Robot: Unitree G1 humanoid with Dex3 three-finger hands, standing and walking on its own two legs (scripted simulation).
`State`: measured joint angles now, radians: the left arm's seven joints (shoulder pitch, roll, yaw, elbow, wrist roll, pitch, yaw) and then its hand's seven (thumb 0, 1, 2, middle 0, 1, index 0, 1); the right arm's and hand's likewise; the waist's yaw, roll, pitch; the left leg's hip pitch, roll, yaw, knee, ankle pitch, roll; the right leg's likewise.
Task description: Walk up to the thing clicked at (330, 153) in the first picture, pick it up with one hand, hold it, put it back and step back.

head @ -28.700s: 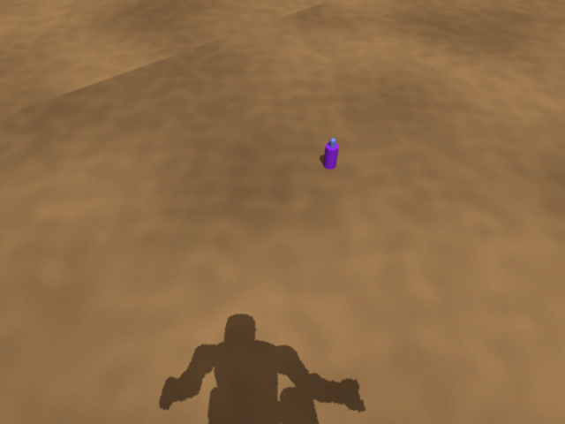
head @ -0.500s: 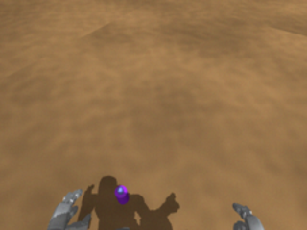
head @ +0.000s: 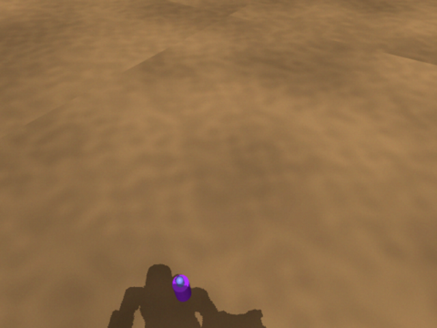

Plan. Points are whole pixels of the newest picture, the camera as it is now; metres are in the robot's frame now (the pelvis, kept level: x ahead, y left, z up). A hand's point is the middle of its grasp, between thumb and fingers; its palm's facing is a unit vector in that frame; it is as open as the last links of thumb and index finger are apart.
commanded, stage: stand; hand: left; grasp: from the side
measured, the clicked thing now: (181, 286) +0.41 +0.18 -0.68
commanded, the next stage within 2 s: step back in 1.58 s
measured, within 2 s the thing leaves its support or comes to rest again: neither
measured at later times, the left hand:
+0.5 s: hand out of the picture +0.05 +0.24 -0.15, palm faces -0.02 -0.94 -0.35, open 7.4 cm
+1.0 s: hand out of the picture +0.09 +0.24 -0.15, palm faces -0.02 -0.94 -0.34, open 7.4 cm
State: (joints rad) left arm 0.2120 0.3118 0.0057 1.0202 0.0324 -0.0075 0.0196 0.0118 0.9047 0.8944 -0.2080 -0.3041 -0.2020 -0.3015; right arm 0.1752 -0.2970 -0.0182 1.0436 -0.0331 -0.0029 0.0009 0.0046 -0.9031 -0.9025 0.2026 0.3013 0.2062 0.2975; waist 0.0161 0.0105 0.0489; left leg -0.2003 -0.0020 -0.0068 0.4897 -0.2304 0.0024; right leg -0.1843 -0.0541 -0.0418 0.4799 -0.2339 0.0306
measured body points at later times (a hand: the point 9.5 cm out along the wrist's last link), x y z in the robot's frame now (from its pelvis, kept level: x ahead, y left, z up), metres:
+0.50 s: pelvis +0.00 -0.01 +0.01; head +0.00 -0.01 +0.46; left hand +0.05 +0.29 -0.13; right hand +0.06 -0.30 -0.13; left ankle +0.03 +0.12 -0.74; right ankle +0.02 -0.14 -0.74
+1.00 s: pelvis +0.02 -0.01 +0.01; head +0.03 -0.01 +0.46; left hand +0.09 +0.29 -0.12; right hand +0.09 -0.30 -0.13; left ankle +0.03 +0.12 -0.74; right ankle +0.02 -0.14 -0.74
